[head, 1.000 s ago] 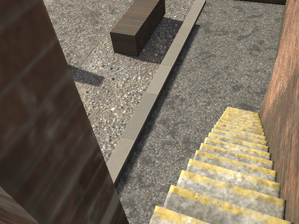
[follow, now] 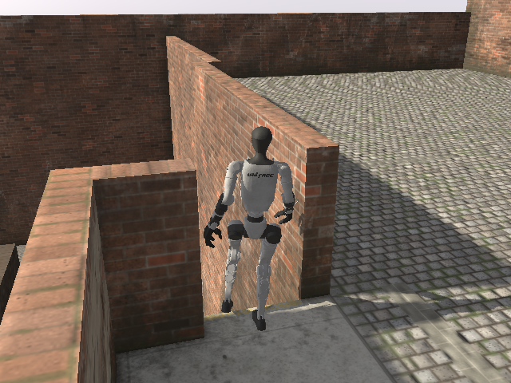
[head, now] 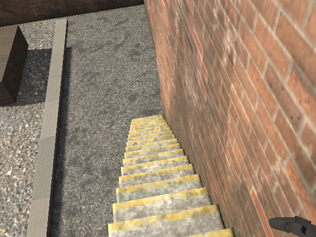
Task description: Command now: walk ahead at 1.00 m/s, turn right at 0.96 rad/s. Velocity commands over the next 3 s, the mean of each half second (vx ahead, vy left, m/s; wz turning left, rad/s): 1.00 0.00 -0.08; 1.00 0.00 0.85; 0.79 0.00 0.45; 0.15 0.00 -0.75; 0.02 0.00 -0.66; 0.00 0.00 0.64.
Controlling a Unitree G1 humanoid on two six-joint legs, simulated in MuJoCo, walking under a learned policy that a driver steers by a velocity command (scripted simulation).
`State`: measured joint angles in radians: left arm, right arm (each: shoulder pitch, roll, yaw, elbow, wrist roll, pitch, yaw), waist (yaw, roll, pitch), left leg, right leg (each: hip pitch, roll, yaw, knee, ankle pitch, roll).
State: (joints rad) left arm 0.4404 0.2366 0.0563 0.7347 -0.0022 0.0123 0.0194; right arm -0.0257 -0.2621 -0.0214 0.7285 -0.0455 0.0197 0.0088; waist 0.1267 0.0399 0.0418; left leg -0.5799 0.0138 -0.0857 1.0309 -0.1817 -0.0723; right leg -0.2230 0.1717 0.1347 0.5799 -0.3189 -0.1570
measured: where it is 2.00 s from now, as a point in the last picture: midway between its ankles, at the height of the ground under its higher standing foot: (149, 193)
